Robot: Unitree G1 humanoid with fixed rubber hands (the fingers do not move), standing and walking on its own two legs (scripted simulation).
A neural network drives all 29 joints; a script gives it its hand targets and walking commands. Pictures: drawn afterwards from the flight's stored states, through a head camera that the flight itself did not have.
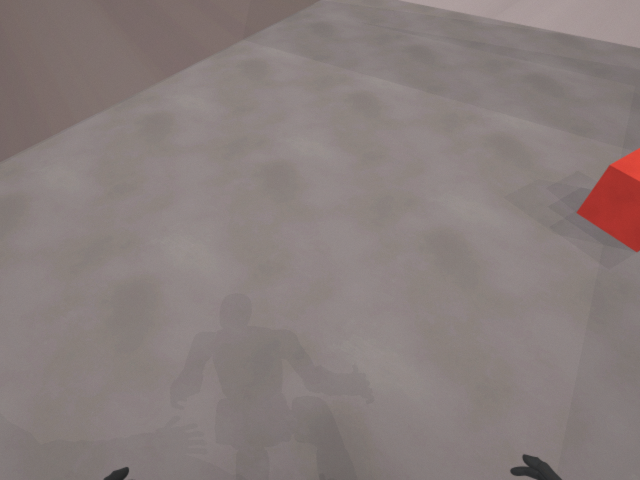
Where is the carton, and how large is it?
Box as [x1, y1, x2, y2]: [577, 148, 639, 251]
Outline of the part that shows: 639,148 609,165 577,211 577,213 636,251 639,250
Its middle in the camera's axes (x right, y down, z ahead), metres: +1.37 -0.17 +1.64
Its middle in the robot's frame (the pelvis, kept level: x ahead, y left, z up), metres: +1.25 -1.39 -0.63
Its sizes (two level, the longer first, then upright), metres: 0.281 0.262 0.273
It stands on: the floor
